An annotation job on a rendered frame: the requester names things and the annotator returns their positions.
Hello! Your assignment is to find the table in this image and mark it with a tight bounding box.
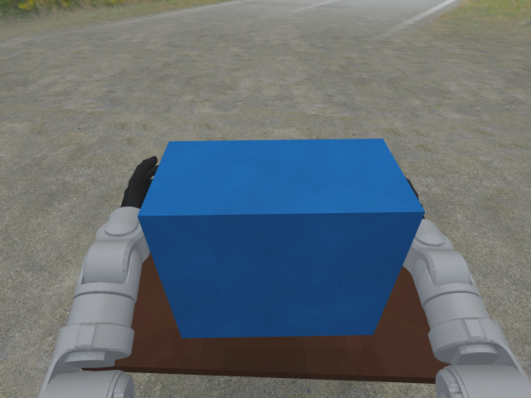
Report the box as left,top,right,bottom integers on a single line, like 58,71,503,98
81,253,451,384

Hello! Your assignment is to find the robot right forearm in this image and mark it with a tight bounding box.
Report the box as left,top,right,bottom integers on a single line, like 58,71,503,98
403,219,531,386

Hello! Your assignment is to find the robot left forearm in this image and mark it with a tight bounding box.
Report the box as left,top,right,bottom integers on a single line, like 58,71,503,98
37,206,150,398

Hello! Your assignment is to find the carton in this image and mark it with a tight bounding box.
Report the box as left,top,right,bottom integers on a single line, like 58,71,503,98
137,138,425,338

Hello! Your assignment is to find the robot right upper arm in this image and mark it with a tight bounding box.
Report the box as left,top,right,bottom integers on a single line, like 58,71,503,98
436,364,531,398

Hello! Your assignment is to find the robot left upper arm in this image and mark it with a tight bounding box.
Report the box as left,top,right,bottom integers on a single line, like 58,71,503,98
41,370,134,398

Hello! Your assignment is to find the left robot hand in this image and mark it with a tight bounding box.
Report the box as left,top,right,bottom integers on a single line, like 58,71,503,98
121,156,158,209

